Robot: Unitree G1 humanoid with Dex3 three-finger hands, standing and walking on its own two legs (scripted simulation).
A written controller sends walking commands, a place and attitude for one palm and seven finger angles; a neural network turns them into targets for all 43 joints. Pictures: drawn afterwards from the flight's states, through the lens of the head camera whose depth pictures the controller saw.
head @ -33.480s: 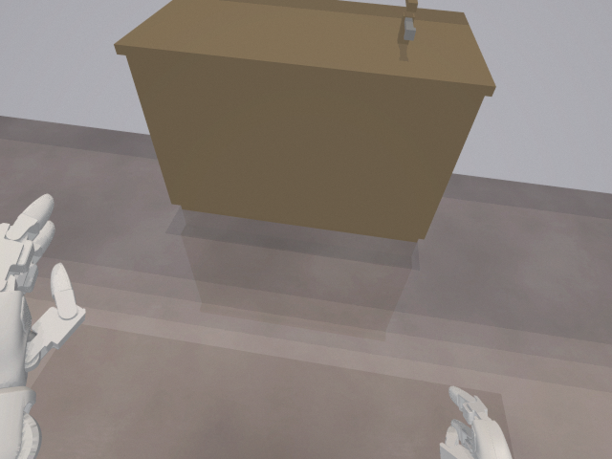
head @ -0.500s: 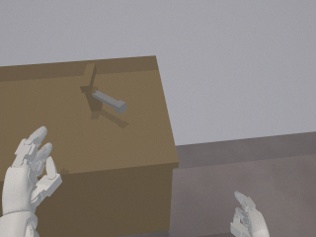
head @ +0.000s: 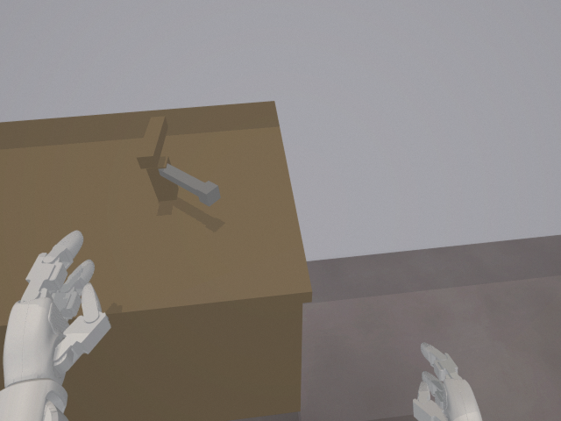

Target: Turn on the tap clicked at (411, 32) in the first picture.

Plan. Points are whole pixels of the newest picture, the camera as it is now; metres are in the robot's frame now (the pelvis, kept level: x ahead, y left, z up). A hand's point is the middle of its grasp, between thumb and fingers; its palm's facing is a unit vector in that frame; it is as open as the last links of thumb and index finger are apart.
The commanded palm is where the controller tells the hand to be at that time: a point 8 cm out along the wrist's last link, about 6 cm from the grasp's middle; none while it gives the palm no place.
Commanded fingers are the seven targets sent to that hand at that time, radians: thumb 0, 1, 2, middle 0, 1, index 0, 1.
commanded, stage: turn the palm inward beside the body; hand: left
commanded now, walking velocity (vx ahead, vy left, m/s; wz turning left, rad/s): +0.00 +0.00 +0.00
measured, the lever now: (208, 193) +0.44 +0.19 +0.10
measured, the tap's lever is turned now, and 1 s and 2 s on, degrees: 47 47 47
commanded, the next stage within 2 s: reach beside the lever's end, fingers flat in 0.12 s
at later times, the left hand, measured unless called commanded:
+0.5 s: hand (112, 300) +0.21 +0.23 +0.14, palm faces +0.44 -0.88 -0.15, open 7.4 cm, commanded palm +0.17 +0.28 +0.14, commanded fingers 0.00 0.90 0.90 -0.20 -0.30 -0.20 -0.30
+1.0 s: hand (91, 280) +0.24 +0.28 +0.12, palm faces +0.46 -0.88 -0.13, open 7.5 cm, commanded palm +0.21 +0.32 +0.12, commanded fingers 0.00 0.90 0.90 -0.18 -0.25 -0.18 -0.25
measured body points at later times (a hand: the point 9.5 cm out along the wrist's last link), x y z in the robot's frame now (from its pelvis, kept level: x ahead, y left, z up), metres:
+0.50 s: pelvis +0.01 -0.01 +0.00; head -0.01 -0.04 +0.45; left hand +0.18 +0.27 +0.15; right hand +0.20 -0.24 -0.08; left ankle +0.02 +0.12 -0.72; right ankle -0.01 -0.09 -0.72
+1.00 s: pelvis +0.01 +0.00 +0.00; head +0.01 -0.02 +0.45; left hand +0.21 +0.32 +0.13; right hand +0.19 -0.24 -0.09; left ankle +0.02 +0.12 -0.72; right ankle -0.01 -0.09 -0.72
